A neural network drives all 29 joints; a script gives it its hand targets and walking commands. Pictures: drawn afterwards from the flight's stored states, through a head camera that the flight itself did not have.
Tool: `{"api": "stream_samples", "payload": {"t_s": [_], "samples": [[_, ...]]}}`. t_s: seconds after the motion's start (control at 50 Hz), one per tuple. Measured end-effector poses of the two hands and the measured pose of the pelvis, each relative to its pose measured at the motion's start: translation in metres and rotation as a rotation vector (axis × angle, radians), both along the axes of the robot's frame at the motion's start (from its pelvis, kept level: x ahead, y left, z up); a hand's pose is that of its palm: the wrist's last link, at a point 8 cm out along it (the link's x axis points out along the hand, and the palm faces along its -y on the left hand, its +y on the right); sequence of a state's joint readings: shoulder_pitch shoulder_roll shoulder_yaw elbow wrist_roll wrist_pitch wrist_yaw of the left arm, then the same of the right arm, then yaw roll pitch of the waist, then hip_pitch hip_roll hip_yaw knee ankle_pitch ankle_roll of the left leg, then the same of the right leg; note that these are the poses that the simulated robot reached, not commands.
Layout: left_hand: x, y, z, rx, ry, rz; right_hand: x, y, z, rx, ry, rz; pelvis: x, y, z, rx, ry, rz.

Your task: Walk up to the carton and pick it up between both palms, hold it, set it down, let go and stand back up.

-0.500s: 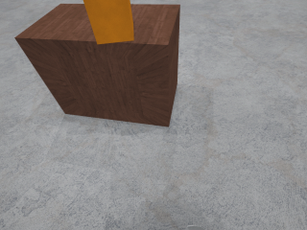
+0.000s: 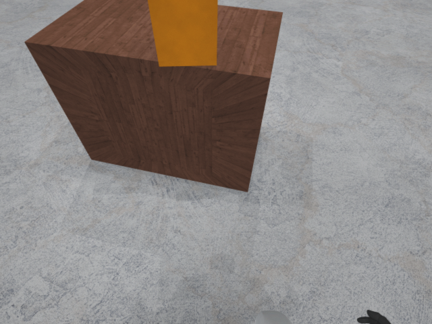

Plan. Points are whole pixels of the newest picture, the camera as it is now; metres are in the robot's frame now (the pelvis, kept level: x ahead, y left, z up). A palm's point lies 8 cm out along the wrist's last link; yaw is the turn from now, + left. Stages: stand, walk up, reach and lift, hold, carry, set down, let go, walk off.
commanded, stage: walk up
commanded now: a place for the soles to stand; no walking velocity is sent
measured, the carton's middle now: (185, 15) +1.01 +0.12 +0.09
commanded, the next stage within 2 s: none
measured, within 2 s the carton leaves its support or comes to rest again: neither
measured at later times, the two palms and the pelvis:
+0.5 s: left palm (32, 307) +0.16 +0.34 -0.07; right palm (364, 278) +0.23 -0.30 -0.11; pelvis +0.12 +0.01 +0.00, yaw -2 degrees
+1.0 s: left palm (35, 247) +0.28 +0.40 -0.10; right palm (327, 251) +0.28 -0.24 -0.12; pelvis +0.24 +0.08 -0.01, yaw -2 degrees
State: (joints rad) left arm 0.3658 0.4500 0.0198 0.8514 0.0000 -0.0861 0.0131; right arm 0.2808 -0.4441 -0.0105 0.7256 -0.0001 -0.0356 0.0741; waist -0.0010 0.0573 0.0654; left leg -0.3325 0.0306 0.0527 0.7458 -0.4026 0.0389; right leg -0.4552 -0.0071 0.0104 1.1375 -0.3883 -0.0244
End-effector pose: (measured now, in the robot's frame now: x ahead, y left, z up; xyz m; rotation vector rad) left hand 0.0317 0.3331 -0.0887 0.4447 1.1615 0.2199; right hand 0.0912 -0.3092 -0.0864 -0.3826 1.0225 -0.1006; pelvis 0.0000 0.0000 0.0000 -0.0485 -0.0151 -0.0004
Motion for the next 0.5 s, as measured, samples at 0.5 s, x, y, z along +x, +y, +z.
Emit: {"api": "stream_samples", "payload": {"t_s": [0.5], "samples": [[0.132, 0.007, 0.020, 0.069, -0.044, -0.031, 0.135, 0.009, -0.021, 0.059, -0.032, -0.036, 0.117, 0.006, -0.003, 0.037, -0.016, -0.026]]}}
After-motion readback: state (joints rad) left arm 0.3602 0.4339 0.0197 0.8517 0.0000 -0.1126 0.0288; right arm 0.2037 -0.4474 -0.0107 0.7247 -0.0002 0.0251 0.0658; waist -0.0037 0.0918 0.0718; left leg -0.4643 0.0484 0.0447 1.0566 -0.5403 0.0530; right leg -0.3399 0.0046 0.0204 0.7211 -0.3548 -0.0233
